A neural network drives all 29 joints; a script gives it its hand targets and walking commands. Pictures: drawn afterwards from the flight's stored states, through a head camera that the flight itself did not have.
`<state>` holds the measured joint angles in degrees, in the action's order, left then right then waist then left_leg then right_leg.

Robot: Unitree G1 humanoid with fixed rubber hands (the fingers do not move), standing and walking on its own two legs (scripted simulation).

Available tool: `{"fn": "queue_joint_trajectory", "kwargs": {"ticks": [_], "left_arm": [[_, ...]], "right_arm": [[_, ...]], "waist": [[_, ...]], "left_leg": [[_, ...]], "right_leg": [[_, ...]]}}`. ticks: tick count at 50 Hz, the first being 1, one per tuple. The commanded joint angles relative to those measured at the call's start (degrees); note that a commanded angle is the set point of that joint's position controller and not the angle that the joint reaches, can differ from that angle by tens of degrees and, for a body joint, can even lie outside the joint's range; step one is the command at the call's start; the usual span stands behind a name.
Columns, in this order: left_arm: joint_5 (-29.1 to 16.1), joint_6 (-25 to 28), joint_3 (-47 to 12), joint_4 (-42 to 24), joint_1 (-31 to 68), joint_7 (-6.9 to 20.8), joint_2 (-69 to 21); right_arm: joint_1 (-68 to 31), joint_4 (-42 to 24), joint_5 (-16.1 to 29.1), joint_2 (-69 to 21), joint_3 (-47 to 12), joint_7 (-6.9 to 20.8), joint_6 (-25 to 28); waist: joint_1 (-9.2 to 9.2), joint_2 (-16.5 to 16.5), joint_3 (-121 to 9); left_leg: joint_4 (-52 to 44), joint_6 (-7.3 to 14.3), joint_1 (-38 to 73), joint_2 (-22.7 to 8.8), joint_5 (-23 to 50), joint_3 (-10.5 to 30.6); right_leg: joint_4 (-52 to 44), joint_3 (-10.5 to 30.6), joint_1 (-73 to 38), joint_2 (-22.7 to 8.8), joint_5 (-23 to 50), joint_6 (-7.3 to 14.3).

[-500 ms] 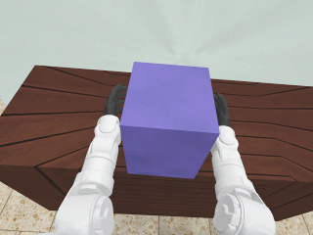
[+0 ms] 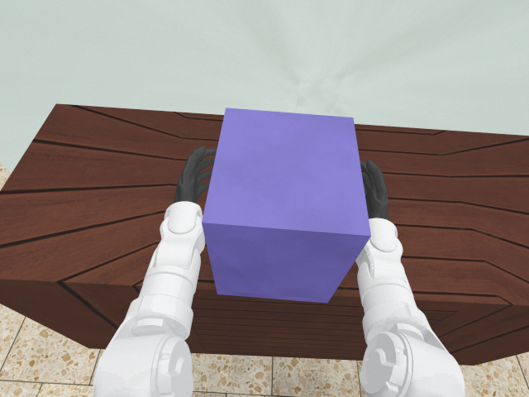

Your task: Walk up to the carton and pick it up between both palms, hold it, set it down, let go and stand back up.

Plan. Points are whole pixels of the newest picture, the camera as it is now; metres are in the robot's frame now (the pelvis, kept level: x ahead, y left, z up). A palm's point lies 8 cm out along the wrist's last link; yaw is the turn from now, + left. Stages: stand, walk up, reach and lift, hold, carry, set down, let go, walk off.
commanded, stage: set down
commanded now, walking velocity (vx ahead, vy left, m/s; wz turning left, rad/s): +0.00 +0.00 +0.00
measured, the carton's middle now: (280, 212) +0.39 -0.02 +0.01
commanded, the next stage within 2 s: none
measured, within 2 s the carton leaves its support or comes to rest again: neither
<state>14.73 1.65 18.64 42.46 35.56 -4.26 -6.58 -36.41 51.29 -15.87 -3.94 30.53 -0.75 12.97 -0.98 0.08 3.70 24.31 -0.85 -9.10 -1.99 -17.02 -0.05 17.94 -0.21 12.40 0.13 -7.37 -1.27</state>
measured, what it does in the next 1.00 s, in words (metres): stands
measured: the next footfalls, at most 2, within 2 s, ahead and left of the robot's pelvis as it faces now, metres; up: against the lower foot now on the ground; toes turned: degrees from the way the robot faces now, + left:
none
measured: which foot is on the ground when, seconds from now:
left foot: down 0.00-1.00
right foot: down 0.00-1.00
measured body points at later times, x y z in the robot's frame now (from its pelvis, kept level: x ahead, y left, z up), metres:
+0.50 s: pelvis +0.00 +0.00 +0.00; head +0.05 +0.01 +0.45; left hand +0.40 +0.12 +0.05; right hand +0.39 -0.17 +0.04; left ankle -0.05 +0.11 -0.74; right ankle +0.02 -0.14 -0.74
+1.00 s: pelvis +0.01 +0.00 +0.00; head +0.07 +0.01 +0.44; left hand +0.43 +0.12 +0.03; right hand +0.39 -0.18 +0.01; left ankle -0.05 +0.11 -0.74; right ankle +0.02 -0.14 -0.74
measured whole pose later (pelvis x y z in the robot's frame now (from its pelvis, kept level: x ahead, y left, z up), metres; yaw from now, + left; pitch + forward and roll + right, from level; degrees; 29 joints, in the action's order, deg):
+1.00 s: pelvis +0.01 +0.00 +0.00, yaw +0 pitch +10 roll -2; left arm 12.4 7.0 14.9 56.7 41.9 -9.4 -1.9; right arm -36.4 63.0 -5.8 3.7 15.9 -2.6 17.0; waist -1.0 0.8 -3.2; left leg 24.8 -0.5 -18.8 -2.0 -16.3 -0.1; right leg 17.9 -0.2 21.9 0.1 -6.4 -1.5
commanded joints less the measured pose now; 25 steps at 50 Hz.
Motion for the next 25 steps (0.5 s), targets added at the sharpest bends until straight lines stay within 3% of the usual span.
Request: {"fn": "queue_joint_trajectory", "kwargs": {"ticks": [1,4,10,20,21,23,25], "left_arm": [[7.11,3.59,-10.87,0.99,29.1,5.12,-27.04],[6.91,4.19,-10.18,0.83,29.56,5.13,-25.68],[7.36,4.18,-9.29,1.32,27.07,4.57,-23.15],[10.09,4.41,-4.27,2.46,27.49,5.13,-23.29],[9.92,4.37,-4.7,2.5,26.93,5.14,-22.31],[9.42,4.59,-4.57,2.55,25.95,4.56,-19.76],[10.28,4.79,-3.99,2.36,26.03,4.73,-21.28]], "right_arm": [[-28.27,-2.01,-6.77,-22.83,-14.67,7.99,5.39],[-28.63,-2.38,-6.84,-22.13,-14.47,7.81,5.61],[-25.7,-0.68,-6.73,-18.07,-12.22,7.14,5.3],[-26.59,-1.46,-9.74,-21.33,-8.95,6.97,4.09],[-25.98,-1.01,-9.35,-19.78,-9.13,7.05,4.19],[-25.62,-1.82,-8.35,-16.85,-9.75,6.95,4.86],[-26.25,-1.93,-9.44,-18.75,-8.44,6.73,4.9]], "waist": [[-2.65,2.47,-32.76],[-2.47,1.28,-33.08],[-3.25,2.96,-30.26],[-2.5,-0.32,-25.83],[-2.97,0.97,-26.04],[-2.2,1.28,-27.07],[-2.94,0.74,-26.2]], "left_leg": [[-5.21,-4.38,-6.09,1.93,25.25,-4.48],[-5.81,-3.78,-8.22,2.17,22.41,-4.75],[-5.33,-3.95,-6.17,2.15,23.58,-4.71],[-7.22,-1.89,-8.97,2.51,17.23,-5.37],[-7.06,-2.21,-8.02,2.31,18.08,-5.4],[-6.53,-2.5,-8.38,2.4,19.92,-5.76],[-6.41,-2.24,-8.25,2.55,19.7,-5.46]], "right_leg": [[2.85,-6.35,-18.7,1.18,25.18,1.14],[3.02,-6.3,-19.82,0.96,24.89,0.83],[2.45,-6.24,-16.69,1.29,22.37,1.08],[1.92,-5.86,-16.49,0.73,18.18,0.06],[2.28,-5.91,-16.15,0.72,19.11,0.08],[2.73,-5.61,-16.64,0.93,20.89,0.19],[2.46,-5.84,-16.22,0.89,20.2,-0.05]]}}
